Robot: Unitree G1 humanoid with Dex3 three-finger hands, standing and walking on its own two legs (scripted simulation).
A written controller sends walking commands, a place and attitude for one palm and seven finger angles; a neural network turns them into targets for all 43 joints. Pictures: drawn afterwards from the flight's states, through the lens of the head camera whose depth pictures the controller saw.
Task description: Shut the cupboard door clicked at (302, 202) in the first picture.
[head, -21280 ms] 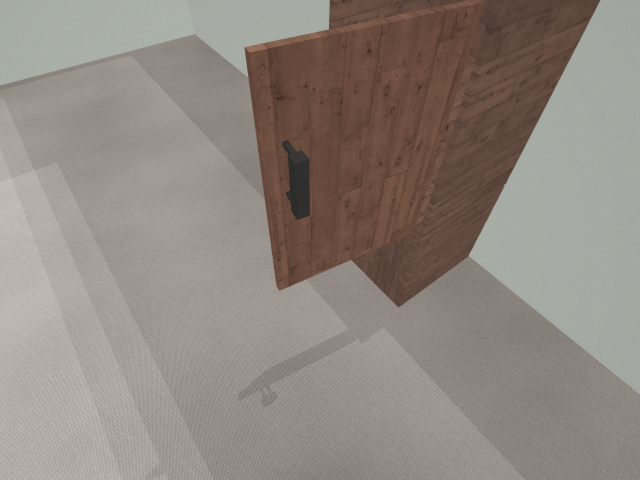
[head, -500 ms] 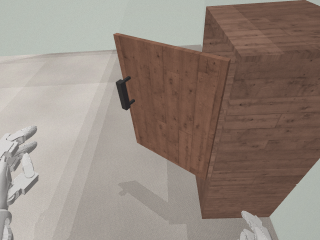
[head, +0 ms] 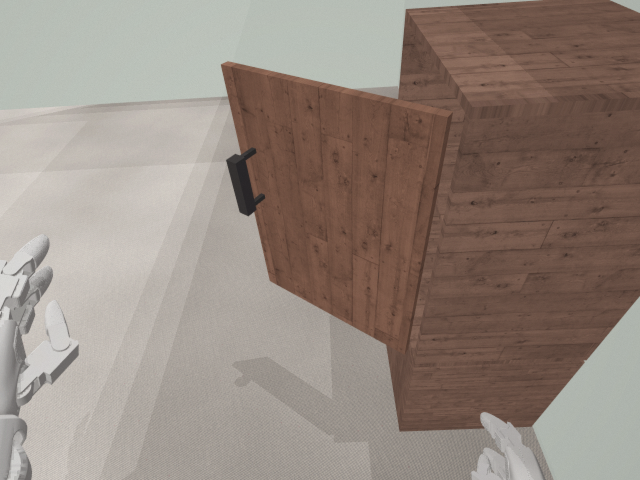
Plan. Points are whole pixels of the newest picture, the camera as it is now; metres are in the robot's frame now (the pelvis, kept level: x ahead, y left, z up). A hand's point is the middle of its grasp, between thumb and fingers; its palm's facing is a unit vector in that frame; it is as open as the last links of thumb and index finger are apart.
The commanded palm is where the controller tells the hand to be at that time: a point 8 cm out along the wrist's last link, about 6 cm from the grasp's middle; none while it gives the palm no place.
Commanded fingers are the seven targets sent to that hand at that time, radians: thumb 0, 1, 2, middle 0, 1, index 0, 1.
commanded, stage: step back with the hand held close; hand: left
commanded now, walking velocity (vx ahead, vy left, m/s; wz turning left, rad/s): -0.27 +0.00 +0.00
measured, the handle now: (249, 181) +0.66 +0.23 +0.02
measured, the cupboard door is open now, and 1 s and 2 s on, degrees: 54 54 54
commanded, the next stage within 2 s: stop stepping back and stand still in 1.58 s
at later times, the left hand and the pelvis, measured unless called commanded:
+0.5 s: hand (37, 363) +0.17 +0.29 +0.15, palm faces +0.38 -0.78 -0.49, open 7.4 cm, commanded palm +0.11 +0.33 +0.17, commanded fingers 0.00 0.90 0.90 -0.20 -0.30 -0.20 -0.30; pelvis -0.04 +0.03 -0.01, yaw -2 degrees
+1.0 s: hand out of the picture +0.12 +0.29 +0.16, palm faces +0.46 -0.76 -0.46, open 7.4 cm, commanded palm +0.06 +0.33 +0.17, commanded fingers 0.00 0.90 0.90 -0.20 -0.30 -0.20 -0.30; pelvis -0.09 +0.03 -0.03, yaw -1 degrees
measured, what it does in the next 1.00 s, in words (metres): shifts its weight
